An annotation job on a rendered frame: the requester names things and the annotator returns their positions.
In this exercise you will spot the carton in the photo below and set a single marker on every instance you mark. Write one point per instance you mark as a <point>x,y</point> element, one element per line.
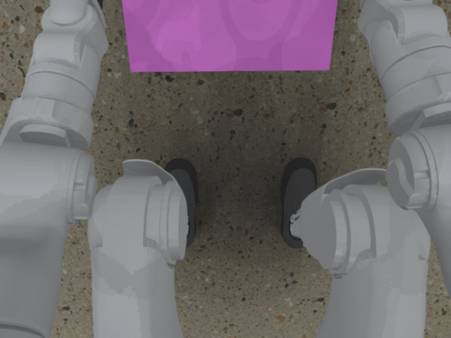
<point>229,35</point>

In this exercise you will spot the right robot forearm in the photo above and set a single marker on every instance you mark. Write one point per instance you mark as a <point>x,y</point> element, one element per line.
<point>410,48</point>

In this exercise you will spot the left robot shin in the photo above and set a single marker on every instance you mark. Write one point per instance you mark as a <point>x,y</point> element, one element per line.
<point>133,167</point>

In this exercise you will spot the right robot shin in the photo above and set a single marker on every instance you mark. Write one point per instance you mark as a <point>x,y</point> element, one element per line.
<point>303,226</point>

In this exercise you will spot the robot left upper arm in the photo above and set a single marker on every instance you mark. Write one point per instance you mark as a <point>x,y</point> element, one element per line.
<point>43,190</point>

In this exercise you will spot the left robot forearm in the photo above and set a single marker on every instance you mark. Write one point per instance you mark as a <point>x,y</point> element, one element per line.
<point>60,88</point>

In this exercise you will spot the robot shin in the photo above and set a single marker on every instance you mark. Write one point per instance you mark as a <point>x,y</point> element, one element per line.
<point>303,226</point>
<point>133,167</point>

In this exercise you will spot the robot right upper arm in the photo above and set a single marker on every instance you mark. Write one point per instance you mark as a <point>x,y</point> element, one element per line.
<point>418,177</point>

